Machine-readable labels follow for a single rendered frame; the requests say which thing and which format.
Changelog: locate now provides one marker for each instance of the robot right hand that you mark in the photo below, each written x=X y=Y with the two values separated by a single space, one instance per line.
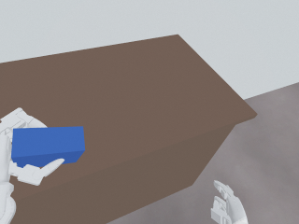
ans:
x=228 y=212

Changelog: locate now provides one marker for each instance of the robot left hand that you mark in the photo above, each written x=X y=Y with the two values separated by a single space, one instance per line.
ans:
x=30 y=174

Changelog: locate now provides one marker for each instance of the sponge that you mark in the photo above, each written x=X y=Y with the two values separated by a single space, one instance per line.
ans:
x=40 y=146

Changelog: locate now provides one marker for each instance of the table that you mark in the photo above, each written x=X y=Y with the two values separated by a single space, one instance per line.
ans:
x=153 y=113

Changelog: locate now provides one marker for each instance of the robot left forearm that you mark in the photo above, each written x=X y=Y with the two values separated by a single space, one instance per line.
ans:
x=7 y=203

